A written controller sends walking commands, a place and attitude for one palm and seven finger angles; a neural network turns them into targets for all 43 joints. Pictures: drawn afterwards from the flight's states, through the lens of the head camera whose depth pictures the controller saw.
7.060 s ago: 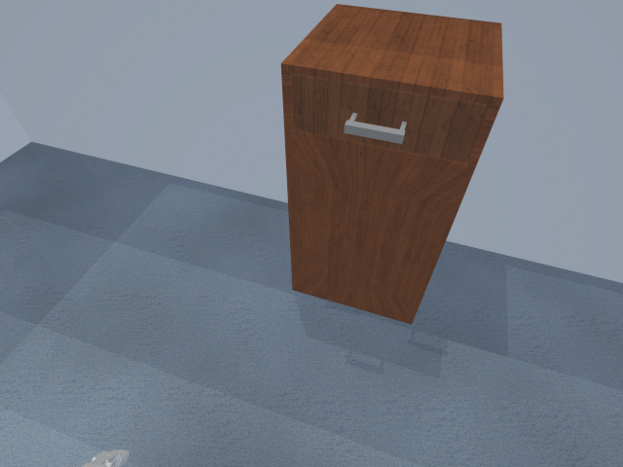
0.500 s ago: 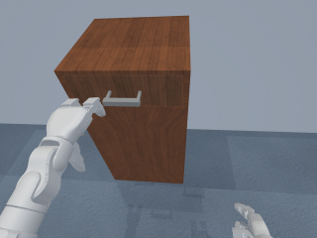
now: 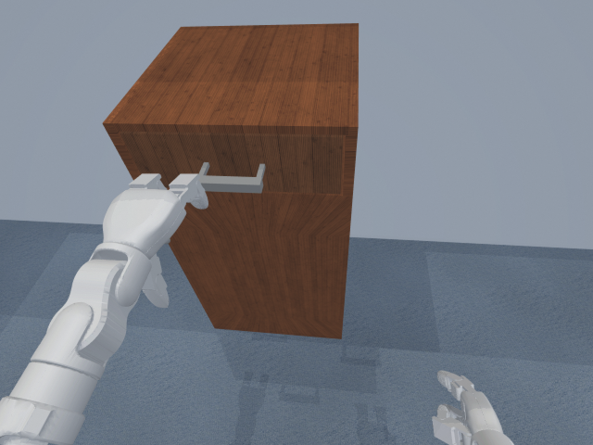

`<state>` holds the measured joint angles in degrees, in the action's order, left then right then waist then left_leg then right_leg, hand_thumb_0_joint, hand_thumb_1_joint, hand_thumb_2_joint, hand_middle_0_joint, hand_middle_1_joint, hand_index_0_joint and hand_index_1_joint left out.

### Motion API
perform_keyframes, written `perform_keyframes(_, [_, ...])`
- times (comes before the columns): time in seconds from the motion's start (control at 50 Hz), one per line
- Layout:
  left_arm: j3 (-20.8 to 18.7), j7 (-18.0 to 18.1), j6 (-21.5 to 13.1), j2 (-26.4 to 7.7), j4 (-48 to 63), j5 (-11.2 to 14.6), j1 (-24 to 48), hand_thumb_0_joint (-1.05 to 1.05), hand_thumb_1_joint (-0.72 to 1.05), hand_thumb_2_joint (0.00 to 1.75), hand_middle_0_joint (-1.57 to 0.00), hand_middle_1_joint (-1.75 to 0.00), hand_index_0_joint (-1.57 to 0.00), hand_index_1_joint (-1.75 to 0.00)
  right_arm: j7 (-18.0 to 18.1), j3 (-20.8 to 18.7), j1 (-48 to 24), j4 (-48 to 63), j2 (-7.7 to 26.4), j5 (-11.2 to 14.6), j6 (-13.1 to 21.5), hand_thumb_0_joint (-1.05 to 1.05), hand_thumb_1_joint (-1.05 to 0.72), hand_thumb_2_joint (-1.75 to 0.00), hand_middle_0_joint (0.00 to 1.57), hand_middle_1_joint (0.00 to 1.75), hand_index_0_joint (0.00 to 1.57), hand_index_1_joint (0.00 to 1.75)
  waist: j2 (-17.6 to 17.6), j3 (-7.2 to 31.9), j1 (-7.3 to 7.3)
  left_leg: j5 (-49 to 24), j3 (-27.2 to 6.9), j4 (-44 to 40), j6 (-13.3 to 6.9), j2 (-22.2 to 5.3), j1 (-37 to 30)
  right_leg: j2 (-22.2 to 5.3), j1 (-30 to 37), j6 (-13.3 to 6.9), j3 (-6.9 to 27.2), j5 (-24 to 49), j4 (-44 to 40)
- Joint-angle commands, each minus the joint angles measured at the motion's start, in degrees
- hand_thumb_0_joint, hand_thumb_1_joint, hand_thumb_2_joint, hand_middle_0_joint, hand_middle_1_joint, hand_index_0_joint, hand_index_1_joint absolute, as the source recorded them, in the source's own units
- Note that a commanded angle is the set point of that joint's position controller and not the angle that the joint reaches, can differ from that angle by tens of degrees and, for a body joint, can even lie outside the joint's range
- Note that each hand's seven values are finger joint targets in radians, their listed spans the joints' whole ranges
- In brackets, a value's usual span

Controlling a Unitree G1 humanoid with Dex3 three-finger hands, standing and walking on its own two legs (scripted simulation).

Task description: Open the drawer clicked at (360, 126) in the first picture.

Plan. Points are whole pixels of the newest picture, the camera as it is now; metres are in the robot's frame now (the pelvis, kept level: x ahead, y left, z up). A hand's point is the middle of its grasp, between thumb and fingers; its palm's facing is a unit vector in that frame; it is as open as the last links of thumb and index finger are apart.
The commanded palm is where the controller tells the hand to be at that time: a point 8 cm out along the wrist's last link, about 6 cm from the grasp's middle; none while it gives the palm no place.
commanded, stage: move the hooked fingers above the handle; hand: left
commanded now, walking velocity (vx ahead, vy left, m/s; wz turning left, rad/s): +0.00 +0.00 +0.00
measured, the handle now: (230, 176) +0.55 +0.21 +0.02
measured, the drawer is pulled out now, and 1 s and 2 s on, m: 0.00 0.00 0.00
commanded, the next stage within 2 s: none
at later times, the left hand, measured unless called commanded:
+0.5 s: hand (199, 209) +0.40 +0.20 +0.09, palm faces +0.01 -0.05 -1.00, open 13.8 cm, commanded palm +0.38 +0.22 +0.16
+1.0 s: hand (210, 186) +0.46 +0.21 +0.08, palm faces +0.00 -0.03 -1.00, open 13.8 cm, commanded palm +0.44 +0.22 +0.14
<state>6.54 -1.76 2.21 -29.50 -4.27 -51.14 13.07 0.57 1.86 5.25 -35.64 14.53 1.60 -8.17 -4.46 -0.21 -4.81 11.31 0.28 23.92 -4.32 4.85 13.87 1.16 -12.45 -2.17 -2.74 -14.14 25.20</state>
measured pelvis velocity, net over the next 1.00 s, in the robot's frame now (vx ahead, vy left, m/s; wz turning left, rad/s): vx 0.03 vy -0.02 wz -0.02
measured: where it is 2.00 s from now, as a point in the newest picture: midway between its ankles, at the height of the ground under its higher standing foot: outside the picture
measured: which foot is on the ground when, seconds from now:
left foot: down 0.00-1.00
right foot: down 0.00-1.00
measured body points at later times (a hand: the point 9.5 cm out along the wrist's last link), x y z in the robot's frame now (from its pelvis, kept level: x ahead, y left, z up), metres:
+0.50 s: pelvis +0.03 -0.02 -0.01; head +0.07 -0.06 +0.44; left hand +0.39 +0.20 +0.15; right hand +0.18 -0.27 -0.13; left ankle +0.01 +0.07 -0.74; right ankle -0.01 -0.10 -0.74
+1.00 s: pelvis +0.03 -0.02 -0.01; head +0.09 -0.04 +0.43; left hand +0.46 +0.21 +0.14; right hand +0.15 -0.28 -0.14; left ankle +0.01 +0.07 -0.74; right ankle -0.01 -0.10 -0.74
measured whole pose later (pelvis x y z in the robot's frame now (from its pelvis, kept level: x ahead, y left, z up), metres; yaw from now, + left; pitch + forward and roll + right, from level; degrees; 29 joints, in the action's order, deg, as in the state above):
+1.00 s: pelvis +0.03 -0.02 -0.01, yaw -1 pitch +11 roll +0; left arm 4.1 4.2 -2.2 -29.9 -35.2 -55.5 35.2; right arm 2.4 -1.5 11.5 -36.6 15.2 2.0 -10.8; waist -2.5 4.4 -0.4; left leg 17.4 0.8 32.6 -2.8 3.1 25.7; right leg 2.9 -24.1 -3.9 -2.4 -19.4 32.9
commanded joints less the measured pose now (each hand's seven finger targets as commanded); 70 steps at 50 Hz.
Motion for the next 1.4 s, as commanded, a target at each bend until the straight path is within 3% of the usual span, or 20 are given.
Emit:
perform_keyframes(0.0, [-10.9, 5.0, -1.1, -14.1, 6.7, -0.7, 24.0, 0.00, -0.50, 0.30, -0.30, -1.20, -0.30, -1.20, 0.9, -2.4, -5.2, 6.9, 6.1, 0.1, 2.1, 0.00, -0.90, -0.90, 0.20, 0.30, 0.20, 0.30, 0.2, 14.8, 1.11, -11.3, -3.6, -1.8, 2.9, -3.1, -6.8, 0.1, 1.4, -1.0, 2.4, 5.8, -2.6])
perform_keyframes(0.12, [-10.9, 4.9, 1.2, -14.2, 1.9, -0.8, 22.9, 0.00, -0.50, 0.30, -0.30, -1.20, -0.30, -1.20, 0.5, -3.0, -4.5, 7.4, 7.0, 0.4, 1.2, 0.00, -0.90, -0.90, 0.20, 0.30, 0.20, 0.30, 2.5, 18.8, 0.70, -15.6, -2.4, -0.4, 2.5, -2.8, -5.4, 0.0, 4.7, -0.8, 3.2, 11.9, -1.3])
perform_keyframes(0.14, [-9.0, 4.4, 1.5, -12.4, 2.1, -0.4, 22.6, 0.00, -0.50, 0.30, -0.30, -1.20, -0.30, -1.20, 0.5, -2.8, -4.3, 7.8, 6.8, 0.3, 0.9, 0.00, -0.90, -0.90, 0.20, 0.30, 0.20, 0.30, 3.3, 19.1, 0.79, -16.4, -2.3, -0.1, 2.4, -2.7, -4.8, -0.4, 5.5, -0.7, 3.1, 13.3, -0.9])
perform_keyframes(0.2, [-7.1, 3.1, 2.0, -10.9, 0.5, -0.1, 23.1, 0.00, -0.50, 0.30, -0.30, -1.20, -0.30, -1.20, 0.6, -3.1, -3.9, 8.1, 7.2, 0.5, 0.2, 0.00, -0.90, -0.90, 0.20, 0.30, 0.20, 0.30, 5.4, 16.9, 1.88, -15.2, -1.9, 0.4, 1.7, -2.7, -3.5, -0.5, 4.2, -0.3, 3.3, 14.2, -0.8])
perform_keyframes(0.26, [-10.4, 2.6, 0.9, -14.7, 0.6, -0.3, 23.5, 0.00, -0.50, 0.30, -0.30, -1.20, -0.30, -1.20, 0.9, -3.4, -2.8, 8.1, 7.6, 0.5, 0.2, 0.00, -0.90, -0.90, 0.20, 0.30, 0.20, 0.30, 6.3, 18.7, 1.45, -16.1, -1.6, 1.3, 1.2, -2.4, -2.7, -0.6, 5.9, -0.2, 4.0, 17.0, 0.0])
perform_keyframes(0.44, [-13.6, 6.7, -2.8, -17.2, -1.1, -1.0, 29.2, 0.00, -0.50, 0.30, -0.30, -1.20, -0.30, -1.20, 1.5, -4.5, 0.1, 6.8, 7.3, 0.3, 0.6, 0.00, -0.90, -0.90, 0.20, 0.30, 0.20, 0.30, 2.1, 22.7, 1.68, -19.8, -1.3, 4.5, 1.0, -1.9, -2.0, -0.5, 4.8, -0.1, 4.6, 21.9, 2.8])
perform_keyframes(0.52, [-13.1, 7.3, -1.1, -16.6, -5.6, -1.0, 28.6, 0.00, -0.50, 0.30, -0.30, -1.20, -0.30, -1.20, 1.2, -4.7, 0.7, 6.5, 7.6, 0.5, 0.1, 0.00, -0.90, -0.90, 0.20, 0.30, 0.20, 0.30, 4.5, 22.9, 2.07, -20.2, -0.7, 5.4, 1.0, -1.8, -0.1, -0.7, 5.5, 0.2, 4.8, 25.9, 3.6])
perform_keyframes(0.6, [-8.5, 5.5, 0.9, -13.2, -8.4, -1.1, 29.5, 0.00, -0.50, 0.30, -0.30, -1.20, -0.30, -1.20, 1.3, -4.7, 1.0, 6.9, 8.0, 0.8, -0.8, 0.00, -0.90, -0.90, 0.20, 0.30, 0.20, 0.30, 5.6, 22.2, 3.17, -18.9, -0.3, 5.8, 0.9, -1.6, 1.2, -1.1, 4.9, 0.9, 4.7, 27.9, 4.2])
perform_keyframes(0.7, [-6.7, 3.7, -0.3, -12.6, -9.5, -1.7, 35.1, 0.00, -0.50, 0.30, -0.30, -1.20, -0.30, -1.20, 1.7, -4.9, 2.3, 7.1, 8.1, 0.7, -1.4, 0.00, -0.90, -0.90, 0.20, 0.30, 0.20, 0.30, 6.0, 23.1, 4.40, -18.4, -0.5, 7.0, 0.5, -1.3, 0.8, -1.1, 3.4, 1.0, 4.8, 27.9, 4.6])
perform_keyframes(0.76, [-10.7, 4.4, -2.7, -16.9, -11.1, -2.2, 37.8, 0.00, -0.50, 0.30, -0.30, -1.20, -0.30, -1.20, 2.2, -5.1, 3.3, 6.5, 8.0, 0.4, -1.4, 0.00, -0.90, -0.90, 0.20, 0.30, 0.20, 0.30, 5.7, 24.6, 3.97, -18.6, -0.5, 7.6, 0.4, -1.3, 1.6, -1.1, 4.1, 0.9, 5.3, 29.3, 5.3])
perform_keyframes(0.84, [-10.8, 7.0, -4.8, -16.7, -14.9, -2.9, 44.2, 0.00, -0.50, 0.30, -0.30, -1.20, -0.30, -1.20, 2.4, -5.3, 5.4, 5.4, 7.5, 0.4, -1.2, 0.00, -0.90, -0.90, 0.20, 0.30, 0.20, 0.30, 3.6, 25.1, 4.54, -18.9, -0.7, 8.3, 0.6, -1.6, 2.0, -0.7, 1.2, 0.3, 4.7, 25.7, 5.9])
perform_keyframes(0.86, [-13.1, 7.8, -4.9, -18.9, -17.2, -3.3, 43.4, 0.00, -0.50, 0.30, -0.30, -1.20, -0.30, -1.20, 2.5, -5.4, 5.7, 5.1, 7.5, 0.3, -1.2, 0.00, -0.90, -0.90, 0.20, 0.30, 0.20, 0.30, 3.4, 25.0, 3.98, -19.0, -0.5, 8.6, 0.7, -1.7, 2.5, -0.6, 1.1, 0.2, 4.7, 25.4, 6.1])
perform_keyframes(0.96, [-9.0, 9.5, -3.5, -15.3, -23.3, -4.4, 47.7, 0.00, -0.50, 0.30, -0.30, -1.20, -0.30, -1.20, 2.1, -6.0, 7.8, 4.4, 7.7, 0.4, -1.1, 0.00, -0.90, -0.90, 0.20, 0.30, 0.20, 0.30, 2.2, 26.6, 5.42, -20.4, -0.4, 9.4, 0.9, -2.2, 1.8, -0.1, -2.1, 0.0, 4.1, 23.8, 6.6])
perform_keyframes(1.02, [-6.7, 8.3, -2.4, -13.3, -28.3, -4.5, 47.9, 0.00, -0.50, 0.30, -0.30, -1.20, -0.30, -1.20, 2.0, -6.2, 9.2, 4.2, 8.3, 0.6, -1.6, 0.00, -0.90, -0.90, 0.20, 0.30, 0.20, 0.30, 5.7, 26.7, 6.52, -20.4, -0.6, 9.5, 0.8, -2.3, 2.7, 0.0, -1.9, 0.1, 3.9, 24.0, 6.3])
perform_keyframes(1.08, [-3.8, 6.8, -2.9, -11.2, -30.4, -4.5, 51.6, 0.00, -0.50, 0.30, -0.30, -1.20, -0.30, -1.20, 2.2, -6.5, 10.7, 3.8, 8.6, 0.8, -1.8, 0.00, -0.90, -0.90, 0.20, 0.30, 0.20, 0.30, 5.1, 24.9, 7.93, -18.8, -0.7, 9.6, 0.7, -2.6, 2.1, 0.2, -5.0, 0.2, 3.8, 21.2, 5.7])
perform_keyframes(1.12, [-3.1, 6.4, -4.7, -10.5, -28.1, -4.2, 55.1, 0.00, -0.50, 0.30, -0.30, -1.20, -0.30, -1.20, 2.3, -6.7, 11.8, 3.7, 8.6, 0.5, -1.8, 0.00, -0.90, -0.90, 0.20, 0.30, 0.20, 0.30, 4.4, 27.3, 8.47, -20.3, -1.2, 10.0, 0.6, -2.6, 0.6, 0.2, -5.1, 0.0, 4.0, 21.3, 5.9])
perform_keyframes(1.24, [-9.4, 10.8, -8.4, -16.9, -31.3, -5.2, 59.8, 0.00, -0.50, 0.30, -0.30, -1.20, -0.30, -1.20, 2.4, -6.9, 15.3, 2.0, 8.5, 0.0, -1.5, 0.00, -0.90, -0.90, 0.20, 0.30, 0.20, 0.30, 1.9, 28.6, 8.00, -21.1, -2.3, 10.7, 1.0, -3.2, 1.3, 1.0, -8.9, -0.5, 3.6, 17.2, 7.3])
perform_keyframes(1.3, [-11.8, 14.3, -6.3, -19.7, -35.3, -6.7, 59.7, 0.00, -0.50, 0.30, -0.30, -1.20, -0.30, -1.20, 2.3, -6.4, 15.6, 2.0, 8.5, -0.1, -1.4, 0.00, -0.90, -0.90, 0.20, 0.30, 0.20, 0.30, 1.1, 28.2, 7.11, -20.7, -2.0, 10.5, 1.5, -3.4, 4.0, 1.3, -9.5, -0.8, 2.9, 16.0, 8.3])
perform_keyframes(1.32, [-13.7, 15.1, -5.5, -21.7, -36.5, -7.0, 58.5, 0.00, -0.50, 0.30, -0.30, -1.20, -0.30, -1.20, 2.2, -6.4, 15.7, 2.0, 8.6, -0.3, -1.3, 0.00, -0.90, -0.90, 0.20, 0.30, 0.20, 0.30, 0.7, 30.0, 5.98, -21.9, -1.9, 10.4, 1.6, -3.4, 4.6, 1.4, -7.8, -0.9, 3.0, 16.6, 8.5])
perform_keyframes(1.38, [-12.7, 15.8, -2.5, -21.0, -38.4, -8.0, 56.2, 0.00, -0.50, 0.30, -0.30, -1.20, -0.30, -1.20, 1.8, -6.5, 15.9, 2.5, 8.7, -0.3, -1.5, 0.00, -0.90, -0.90, 0.20, 0.30, 0.20, 0.30, 0.2, 32.0, 5.48, -24.5, -1.1, 10.4, 2.0, -3.8, 4.0, 1.4, -6.3, -0.7, 2.8, 18.8, 8.7])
